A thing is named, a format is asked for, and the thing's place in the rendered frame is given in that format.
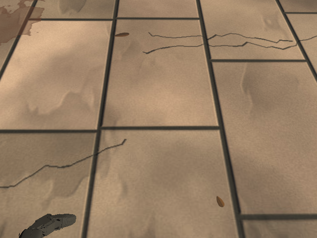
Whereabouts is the robot left hand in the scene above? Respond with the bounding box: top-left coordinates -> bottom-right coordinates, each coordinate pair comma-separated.
19,213 -> 76,238

